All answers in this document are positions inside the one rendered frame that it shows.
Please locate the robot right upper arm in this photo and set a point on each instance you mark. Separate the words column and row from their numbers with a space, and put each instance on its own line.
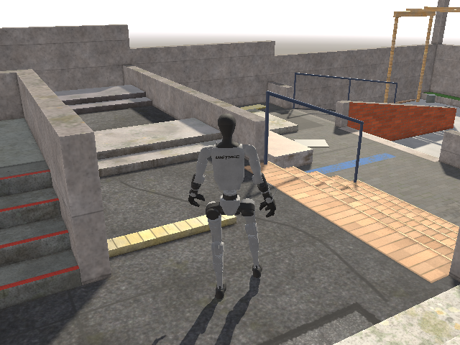
column 254, row 162

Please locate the left robot hand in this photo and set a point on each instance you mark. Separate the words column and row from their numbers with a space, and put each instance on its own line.
column 192, row 202

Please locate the robot right forearm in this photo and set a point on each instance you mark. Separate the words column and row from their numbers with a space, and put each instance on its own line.
column 265, row 191

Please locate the robot right shin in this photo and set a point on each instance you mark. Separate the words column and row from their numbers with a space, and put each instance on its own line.
column 254, row 246

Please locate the robot left shin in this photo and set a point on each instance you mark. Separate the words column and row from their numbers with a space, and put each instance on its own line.
column 218, row 265

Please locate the robot left forearm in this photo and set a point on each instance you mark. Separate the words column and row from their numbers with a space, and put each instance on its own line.
column 194, row 187

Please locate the robot shin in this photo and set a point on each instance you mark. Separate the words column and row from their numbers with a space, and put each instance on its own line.
column 218, row 265
column 254, row 246

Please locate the robot left upper arm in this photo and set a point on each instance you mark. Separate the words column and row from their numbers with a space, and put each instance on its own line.
column 202, row 163

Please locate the right robot hand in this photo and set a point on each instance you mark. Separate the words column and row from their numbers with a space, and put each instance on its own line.
column 270, row 206

